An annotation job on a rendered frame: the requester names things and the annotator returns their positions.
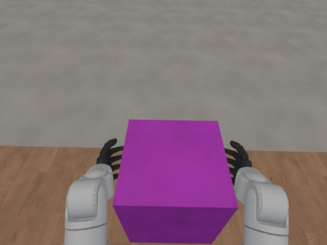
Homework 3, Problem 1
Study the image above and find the robot right forearm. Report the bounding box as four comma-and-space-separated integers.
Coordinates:
235, 167, 289, 245

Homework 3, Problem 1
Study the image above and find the right robot hand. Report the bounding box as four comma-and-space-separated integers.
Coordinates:
224, 141, 252, 185

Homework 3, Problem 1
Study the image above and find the carton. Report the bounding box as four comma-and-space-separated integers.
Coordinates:
112, 119, 238, 244

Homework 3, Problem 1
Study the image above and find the left robot hand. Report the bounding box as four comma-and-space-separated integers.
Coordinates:
96, 138, 124, 180

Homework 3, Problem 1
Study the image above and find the robot left forearm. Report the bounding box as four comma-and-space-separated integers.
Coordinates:
64, 164, 114, 245

